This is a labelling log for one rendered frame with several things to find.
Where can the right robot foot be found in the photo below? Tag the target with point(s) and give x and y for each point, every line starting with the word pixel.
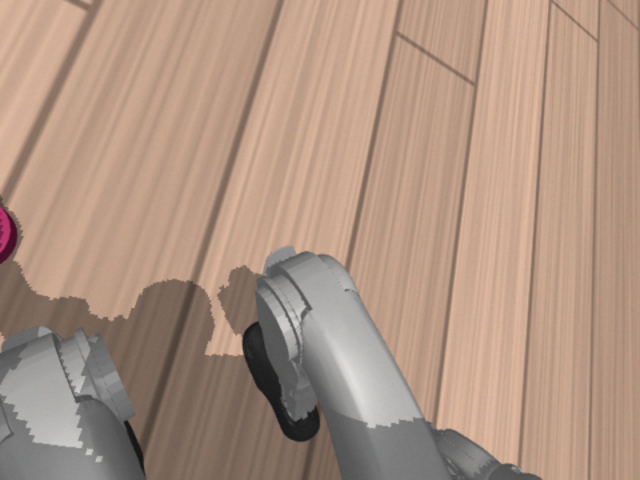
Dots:
pixel 267 382

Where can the left robot foot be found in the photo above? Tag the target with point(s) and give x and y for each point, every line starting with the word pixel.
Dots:
pixel 135 445

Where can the right robot hand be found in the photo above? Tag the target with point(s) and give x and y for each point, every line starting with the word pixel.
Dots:
pixel 463 457

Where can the tin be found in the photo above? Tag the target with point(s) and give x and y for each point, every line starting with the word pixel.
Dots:
pixel 8 235

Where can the right robot arm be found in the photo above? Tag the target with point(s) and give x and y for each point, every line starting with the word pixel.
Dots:
pixel 511 472

